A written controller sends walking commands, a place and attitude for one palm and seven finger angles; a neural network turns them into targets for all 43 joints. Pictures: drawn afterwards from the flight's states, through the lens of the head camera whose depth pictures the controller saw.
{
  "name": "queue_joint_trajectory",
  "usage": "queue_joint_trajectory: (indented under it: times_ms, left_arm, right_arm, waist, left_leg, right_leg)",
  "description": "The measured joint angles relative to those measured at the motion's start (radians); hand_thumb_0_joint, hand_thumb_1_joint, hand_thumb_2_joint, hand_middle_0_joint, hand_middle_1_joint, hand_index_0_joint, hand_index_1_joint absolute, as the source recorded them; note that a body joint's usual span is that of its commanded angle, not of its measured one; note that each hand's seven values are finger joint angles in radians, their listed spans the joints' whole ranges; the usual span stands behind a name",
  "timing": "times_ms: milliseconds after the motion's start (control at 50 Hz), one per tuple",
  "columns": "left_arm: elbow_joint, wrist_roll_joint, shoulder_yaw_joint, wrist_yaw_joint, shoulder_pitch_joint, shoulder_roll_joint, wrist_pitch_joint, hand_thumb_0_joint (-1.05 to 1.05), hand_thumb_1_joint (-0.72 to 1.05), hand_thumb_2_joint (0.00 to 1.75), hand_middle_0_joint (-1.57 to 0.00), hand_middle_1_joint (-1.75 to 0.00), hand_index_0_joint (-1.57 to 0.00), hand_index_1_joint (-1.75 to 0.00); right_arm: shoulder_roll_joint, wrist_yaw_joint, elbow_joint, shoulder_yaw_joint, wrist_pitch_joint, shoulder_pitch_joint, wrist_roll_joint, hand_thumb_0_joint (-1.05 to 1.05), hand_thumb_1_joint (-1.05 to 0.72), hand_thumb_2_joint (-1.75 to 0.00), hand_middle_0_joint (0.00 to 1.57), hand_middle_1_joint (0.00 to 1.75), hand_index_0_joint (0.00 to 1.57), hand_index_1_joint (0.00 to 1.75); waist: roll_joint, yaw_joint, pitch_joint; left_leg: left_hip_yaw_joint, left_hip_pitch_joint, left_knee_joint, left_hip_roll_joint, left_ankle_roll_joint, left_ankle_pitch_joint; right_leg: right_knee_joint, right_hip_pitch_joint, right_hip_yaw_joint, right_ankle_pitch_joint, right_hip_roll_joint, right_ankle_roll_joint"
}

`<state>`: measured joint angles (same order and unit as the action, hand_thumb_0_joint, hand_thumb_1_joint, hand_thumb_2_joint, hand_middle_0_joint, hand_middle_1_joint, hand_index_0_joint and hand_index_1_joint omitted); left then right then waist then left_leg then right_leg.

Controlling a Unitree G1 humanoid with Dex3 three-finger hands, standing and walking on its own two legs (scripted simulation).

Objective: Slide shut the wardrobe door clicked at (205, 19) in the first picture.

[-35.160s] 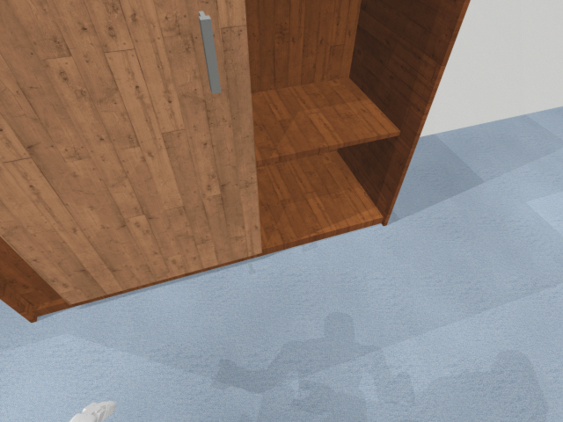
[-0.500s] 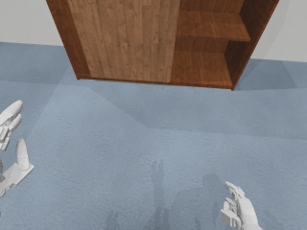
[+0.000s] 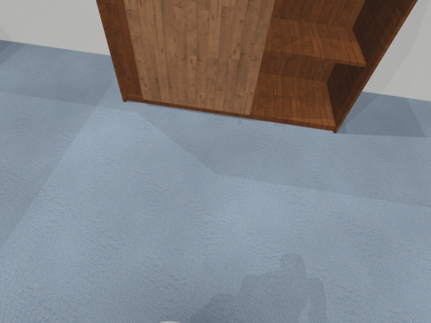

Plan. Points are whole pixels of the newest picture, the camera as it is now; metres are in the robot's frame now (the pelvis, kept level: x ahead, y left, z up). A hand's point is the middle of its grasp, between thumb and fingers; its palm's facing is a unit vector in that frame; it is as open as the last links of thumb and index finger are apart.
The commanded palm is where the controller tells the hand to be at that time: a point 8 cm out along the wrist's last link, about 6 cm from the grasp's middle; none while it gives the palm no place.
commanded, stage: let the arm hang, fingers relaxed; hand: left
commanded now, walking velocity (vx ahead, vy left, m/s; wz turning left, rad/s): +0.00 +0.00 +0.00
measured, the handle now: out of the picture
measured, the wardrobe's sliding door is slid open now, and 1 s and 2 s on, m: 0.59 0.59 0.59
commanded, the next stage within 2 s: look to check the result in 0.70 s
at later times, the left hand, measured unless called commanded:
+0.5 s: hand out of the picture +0.00 +0.13 -0.17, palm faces +0.07 -0.99 -0.16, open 7.3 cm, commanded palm none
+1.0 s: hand out of the picture +0.03 +0.12 -0.17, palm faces +0.08 -0.98 -0.18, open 7.3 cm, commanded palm none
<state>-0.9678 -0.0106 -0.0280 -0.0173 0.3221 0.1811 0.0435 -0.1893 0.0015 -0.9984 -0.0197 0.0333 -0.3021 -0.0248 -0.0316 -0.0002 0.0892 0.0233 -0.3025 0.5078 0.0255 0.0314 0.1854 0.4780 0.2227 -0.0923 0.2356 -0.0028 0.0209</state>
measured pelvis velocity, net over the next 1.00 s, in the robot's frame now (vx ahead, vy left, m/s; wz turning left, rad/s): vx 0.05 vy -0.03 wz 0.00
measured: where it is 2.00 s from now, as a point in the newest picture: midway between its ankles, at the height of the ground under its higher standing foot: outside the picture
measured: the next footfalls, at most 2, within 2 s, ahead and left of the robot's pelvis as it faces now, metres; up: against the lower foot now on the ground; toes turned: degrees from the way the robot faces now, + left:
none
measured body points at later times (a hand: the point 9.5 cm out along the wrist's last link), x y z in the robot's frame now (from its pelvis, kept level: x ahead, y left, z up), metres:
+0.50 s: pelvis +0.01 -0.01 +0.00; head +0.02 -0.02 +0.45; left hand -0.01 +0.19 -0.16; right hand -0.01 -0.21 -0.17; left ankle +0.05 +0.10 -0.74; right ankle +0.01 -0.11 -0.74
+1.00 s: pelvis +0.05 -0.03 +0.00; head +0.05 -0.05 +0.45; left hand +0.03 +0.18 -0.15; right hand +0.03 -0.24 -0.17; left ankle +0.05 +0.10 -0.74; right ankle +0.01 -0.11 -0.74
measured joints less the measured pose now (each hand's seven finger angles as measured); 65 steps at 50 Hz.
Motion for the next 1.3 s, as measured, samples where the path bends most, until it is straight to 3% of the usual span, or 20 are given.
queue_joint_trajectory:
  times_ms: [100,300,520,1300]
  left_arm:
    - [-0.106,-0.002,-0.004,0.001,0.048,-0.004,-0.009,0.00,0.95,0.90,-0.20,-0.30,-0.21,-0.30]
    - [-0.191,0.000,-0.008,-0.012,0.075,-0.036,-0.029,0.01,0.92,0.90,-0.20,-0.30,-0.20,-0.30]
    - [-0.178,0.002,0.001,-0.017,-0.012,-0.104,-0.051,0.01,0.91,0.90,-0.20,-0.30,-0.20,-0.30]
    - [-0.195,0.009,0.000,-0.021,-0.028,-0.085,-0.063,0.00,0.91,0.90,-0.20,-0.30,-0.20,-0.30]
  right_arm:
    - [0.011,0.011,-0.048,0.015,0.012,-0.032,0.002,0.01,-0.90,-0.90,0.20,0.30,0.20,0.30]
    - [0.050,0.017,-0.084,0.020,-0.004,-0.018,0.004,0.00,-0.90,-0.90,0.20,0.30,0.20,0.30]
    - [0.086,0.026,-0.125,0.013,-0.023,-0.030,0.002,0.00,-0.91,-0.90,0.20,0.30,0.20,0.30]
    - [0.054,0.042,-0.154,0.018,-0.037,0.022,0.008,0.00,-0.91,-0.90,0.20,0.30,0.20,0.30]
  waist:
    - [0.040,-0.009,-0.010]
    - [0.091,-0.004,-0.047]
    - [0.057,0.008,-0.073]
    - [0.056,0.005,-0.055]
  left_leg:
    - [0.003,0.012,-0.029,0.004,0.002,-0.016]
    - [-0.007,0.022,-0.039,-0.002,-0.004,-0.018]
    - [-0.006,0.042,-0.042,-0.009,-0.019,0.005]
    - [0.014,0.132,-0.081,-0.033,-0.053,0.043]
  right_leg:
    - [-0.029,-0.013,-0.003,-0.016,0.002,-0.001]
    - [-0.020,-0.010,0.010,-0.008,-0.003,0.007]
    - [-0.014,-0.025,0.011,0.018,-0.010,0.019]
    - [-0.081,-0.130,-0.004,0.046,-0.039,0.048]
